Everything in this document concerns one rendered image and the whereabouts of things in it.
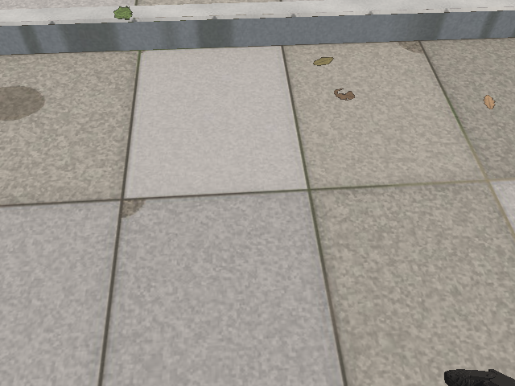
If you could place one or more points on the robot right hand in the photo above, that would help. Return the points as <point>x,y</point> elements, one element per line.
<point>462,377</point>

